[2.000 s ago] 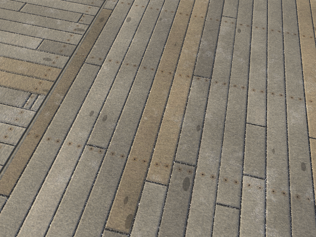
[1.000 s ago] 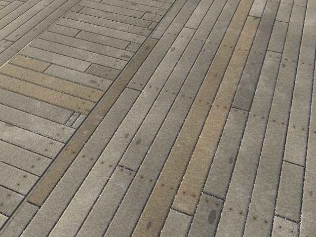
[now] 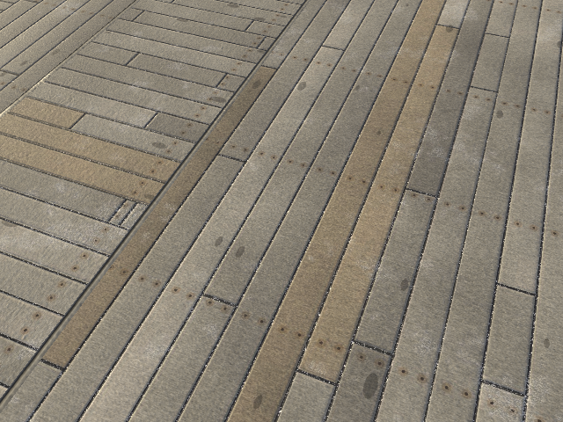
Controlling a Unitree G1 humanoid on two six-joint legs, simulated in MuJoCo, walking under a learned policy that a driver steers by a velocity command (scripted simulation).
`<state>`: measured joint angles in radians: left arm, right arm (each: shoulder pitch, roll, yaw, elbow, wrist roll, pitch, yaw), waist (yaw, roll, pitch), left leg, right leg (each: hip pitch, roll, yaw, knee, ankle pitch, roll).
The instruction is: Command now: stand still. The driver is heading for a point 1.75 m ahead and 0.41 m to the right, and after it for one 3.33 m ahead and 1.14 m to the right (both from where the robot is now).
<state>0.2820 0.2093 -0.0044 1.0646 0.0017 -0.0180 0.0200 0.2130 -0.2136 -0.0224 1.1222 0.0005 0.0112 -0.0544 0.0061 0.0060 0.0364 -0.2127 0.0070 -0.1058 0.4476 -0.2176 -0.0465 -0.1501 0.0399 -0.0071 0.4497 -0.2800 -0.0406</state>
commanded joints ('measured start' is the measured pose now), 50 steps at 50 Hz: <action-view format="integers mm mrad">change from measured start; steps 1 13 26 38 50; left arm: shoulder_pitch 62 141 55 -171 -18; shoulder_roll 101 206 132 69 168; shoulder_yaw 17 70 57 63 117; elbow -17 -28 -132 -301 -334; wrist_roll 0 -10 -53 -14 -23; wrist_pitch -5 -26 -68 8 -55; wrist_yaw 3 21 -2 -40 -38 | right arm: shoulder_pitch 38 -61 152 77 -94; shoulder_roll -99 -87 -135 -199 -189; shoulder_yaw -13 -11 -37 -50 -61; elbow -16 -87 -63 -145 -320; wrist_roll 0 20 -2 3 32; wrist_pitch -5 -66 -139 -59 -158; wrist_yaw -3 22 55 -18 72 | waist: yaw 0 50 -32 -21 24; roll -7 -157 88 88 8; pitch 13 167 51 -13 -58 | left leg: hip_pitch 23 -374 205 161 -584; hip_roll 6 43 353 250 78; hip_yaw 12 77 -274 227 8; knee -42 453 -231 -139 772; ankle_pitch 143 -265 134 697 -165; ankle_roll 32 76 242 198 106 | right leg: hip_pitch -60 -44 -580 -393 159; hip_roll -66 -393 -70 -86 -299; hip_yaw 62 512 171 -37 525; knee -106 -360 771 284 -255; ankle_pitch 132 -475 -133 149 -139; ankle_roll -8 -238 -33 34 -276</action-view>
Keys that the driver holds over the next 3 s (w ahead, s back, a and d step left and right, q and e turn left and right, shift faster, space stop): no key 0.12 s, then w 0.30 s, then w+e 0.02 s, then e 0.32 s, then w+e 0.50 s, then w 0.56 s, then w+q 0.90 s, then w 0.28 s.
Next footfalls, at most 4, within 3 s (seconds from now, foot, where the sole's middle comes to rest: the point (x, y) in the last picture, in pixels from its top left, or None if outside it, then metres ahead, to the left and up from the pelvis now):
0.44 left None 0.12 0.16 -0.78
0.90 right None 0.30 -0.06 -0.78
1.38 left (272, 384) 0.60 0.06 -0.78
1.88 right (414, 333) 0.74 -0.30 -0.78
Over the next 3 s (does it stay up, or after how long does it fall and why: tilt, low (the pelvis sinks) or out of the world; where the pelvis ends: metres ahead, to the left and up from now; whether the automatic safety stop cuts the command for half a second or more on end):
stays up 1.25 -0.32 -0.01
